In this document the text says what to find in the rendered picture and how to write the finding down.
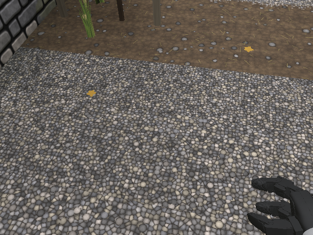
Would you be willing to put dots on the robot right hand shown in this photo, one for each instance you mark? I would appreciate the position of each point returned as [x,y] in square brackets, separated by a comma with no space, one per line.
[295,217]

